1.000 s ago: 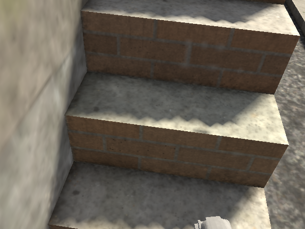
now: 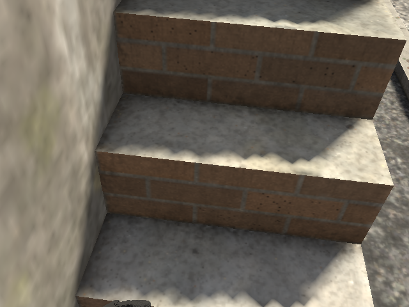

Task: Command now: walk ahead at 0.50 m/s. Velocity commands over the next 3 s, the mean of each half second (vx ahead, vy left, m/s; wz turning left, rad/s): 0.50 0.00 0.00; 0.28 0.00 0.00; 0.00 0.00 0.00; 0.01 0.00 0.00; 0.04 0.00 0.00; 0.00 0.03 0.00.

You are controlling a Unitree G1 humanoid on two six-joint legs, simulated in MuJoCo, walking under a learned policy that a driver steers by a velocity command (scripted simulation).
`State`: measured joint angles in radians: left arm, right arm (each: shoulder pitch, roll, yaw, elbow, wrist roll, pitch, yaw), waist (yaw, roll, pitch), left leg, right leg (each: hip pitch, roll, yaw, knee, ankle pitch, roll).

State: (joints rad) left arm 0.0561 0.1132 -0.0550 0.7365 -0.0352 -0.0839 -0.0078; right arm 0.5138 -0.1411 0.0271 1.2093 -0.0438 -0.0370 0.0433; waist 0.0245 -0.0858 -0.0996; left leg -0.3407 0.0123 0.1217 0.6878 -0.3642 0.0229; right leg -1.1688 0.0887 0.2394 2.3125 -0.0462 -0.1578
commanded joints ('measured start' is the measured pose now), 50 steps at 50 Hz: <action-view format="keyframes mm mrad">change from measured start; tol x64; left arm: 1 72 -62 -37 -29 -17 27 18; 50 389 136 133 341 -114 164 10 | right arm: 1 -87 -17 0 -95 13 -22 -14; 50 -13 -313 -80 -348 -12 5 -35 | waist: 1 48 156 146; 46 -267 -249 -99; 50 -36 441 -329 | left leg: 1 19 239 -227 -359 175 160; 8 -57 266 -96 -759 225 180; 12 134 290 -77 -309 2082 204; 18 -790 -59 -355 1564 93 149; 30 -966 -81 -114 1744 216 -72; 39 -1250 127 -207 1589 -120 -102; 45 -126 34 -26 830 -242 15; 50 117 331 -531 76 829 82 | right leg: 1 -324 -74 -40 144 -32 62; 11 594 -47 -481 -966 -514 17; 16 1100 -458 887 -1998 -1009 -118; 23 568 -311 -127 -1949 -678 99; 39 1210 -578 -292 -2224 -462 34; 46 979 -343 -365 -1975 1124 146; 48 880 -94 -291 -1108 -367 337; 50 790 23 130 -550 -370 354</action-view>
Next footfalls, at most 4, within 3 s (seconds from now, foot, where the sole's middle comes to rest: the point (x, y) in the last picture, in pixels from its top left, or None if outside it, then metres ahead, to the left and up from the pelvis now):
0.28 right None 0.25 -0.23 -0.54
0.92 left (111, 297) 0.41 0.23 -0.32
1.52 right None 0.25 -0.20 -0.54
1.72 left None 0.11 0.07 -0.54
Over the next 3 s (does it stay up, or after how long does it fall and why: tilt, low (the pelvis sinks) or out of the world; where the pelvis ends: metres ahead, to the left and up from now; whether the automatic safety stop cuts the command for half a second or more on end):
stays up -0.02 -0.08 0.02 its command is cut before an obstacle after 2.2 s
